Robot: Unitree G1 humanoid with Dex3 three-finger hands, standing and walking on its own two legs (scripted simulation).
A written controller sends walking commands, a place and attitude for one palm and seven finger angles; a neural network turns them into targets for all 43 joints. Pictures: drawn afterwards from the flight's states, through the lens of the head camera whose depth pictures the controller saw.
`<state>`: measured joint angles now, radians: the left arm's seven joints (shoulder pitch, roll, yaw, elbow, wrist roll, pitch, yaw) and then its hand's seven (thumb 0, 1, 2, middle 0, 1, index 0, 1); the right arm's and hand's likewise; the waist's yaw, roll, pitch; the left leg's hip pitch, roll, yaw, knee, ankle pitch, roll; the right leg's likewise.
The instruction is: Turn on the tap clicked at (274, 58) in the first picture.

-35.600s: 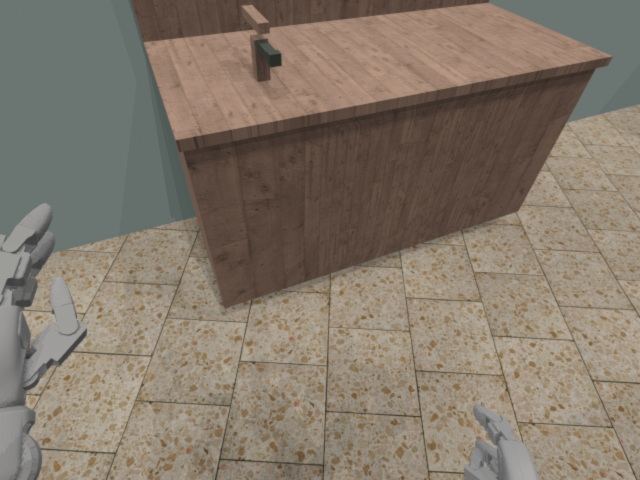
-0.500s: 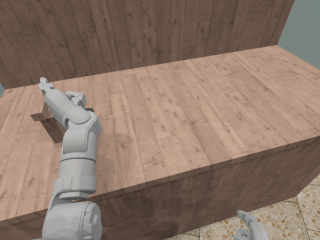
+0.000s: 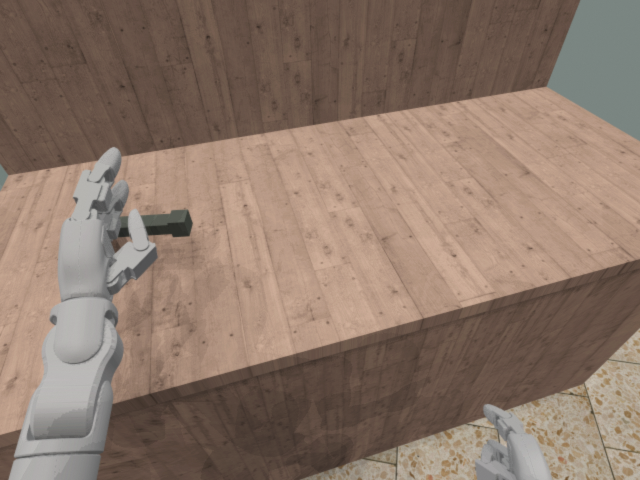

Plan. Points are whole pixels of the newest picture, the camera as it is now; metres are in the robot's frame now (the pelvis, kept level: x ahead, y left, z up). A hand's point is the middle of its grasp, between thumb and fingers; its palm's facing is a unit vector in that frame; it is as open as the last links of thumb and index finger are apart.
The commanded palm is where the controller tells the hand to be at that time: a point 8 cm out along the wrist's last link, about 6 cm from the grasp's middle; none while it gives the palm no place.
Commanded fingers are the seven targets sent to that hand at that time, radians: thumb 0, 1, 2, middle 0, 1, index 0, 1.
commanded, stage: draw the hand back beside the body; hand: left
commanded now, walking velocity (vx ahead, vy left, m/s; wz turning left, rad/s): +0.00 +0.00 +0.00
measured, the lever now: (180, 223) +0.41 +0.27 +0.10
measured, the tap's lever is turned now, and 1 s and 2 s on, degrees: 77 77 77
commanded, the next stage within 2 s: step back with the hand held close in 1.00 s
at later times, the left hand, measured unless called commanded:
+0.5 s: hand (115, 310) +0.22 +0.24 +0.17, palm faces +0.37 -0.89 -0.29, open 7.5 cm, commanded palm +0.17 +0.28 +0.17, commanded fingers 0.00 0.90 0.90 -0.20 -0.30 -0.20 -0.30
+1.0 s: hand (81, 345) +0.18 +0.25 +0.16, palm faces +0.42 -0.85 -0.32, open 7.4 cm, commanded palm +0.14 +0.29 +0.16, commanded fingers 0.00 0.90 0.90 -0.20 -0.30 -0.20 -0.30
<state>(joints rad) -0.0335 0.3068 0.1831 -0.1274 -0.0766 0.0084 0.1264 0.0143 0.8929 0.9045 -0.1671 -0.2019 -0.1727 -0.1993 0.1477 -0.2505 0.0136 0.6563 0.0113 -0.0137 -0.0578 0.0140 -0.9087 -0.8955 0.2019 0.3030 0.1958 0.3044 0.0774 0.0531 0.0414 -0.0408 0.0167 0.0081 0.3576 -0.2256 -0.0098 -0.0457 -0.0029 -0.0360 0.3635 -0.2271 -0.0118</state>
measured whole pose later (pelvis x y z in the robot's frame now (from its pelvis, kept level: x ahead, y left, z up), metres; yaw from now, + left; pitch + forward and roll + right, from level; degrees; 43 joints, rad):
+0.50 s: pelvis -0.02 +0.01 +0.00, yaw -1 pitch -7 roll +0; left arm 0.24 0.31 0.24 -0.25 -0.07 -0.12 0.10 0.01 0.89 0.90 -0.20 -0.28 -0.20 -0.27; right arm 0.16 -0.23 0.00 0.66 0.00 -0.06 -0.06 0.02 -0.91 -0.90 0.20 0.30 0.20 0.30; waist 0.05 0.06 0.06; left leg -0.04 0.02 0.02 0.35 -0.19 0.00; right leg -0.03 0.00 -0.02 0.31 -0.16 -0.01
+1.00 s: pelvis -0.02 +0.01 +0.00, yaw +0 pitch -7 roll -1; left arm 0.38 0.31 0.26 -0.38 -0.06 -0.10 0.11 0.01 0.89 0.90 -0.21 -0.31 -0.21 -0.30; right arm 0.14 -0.21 0.02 0.65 -0.01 -0.08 -0.05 0.02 -0.91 -0.90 0.20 0.30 0.20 0.30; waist 0.08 0.06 0.06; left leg -0.05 0.01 0.01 0.37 -0.20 0.00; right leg -0.03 -0.01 -0.04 0.33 -0.18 0.00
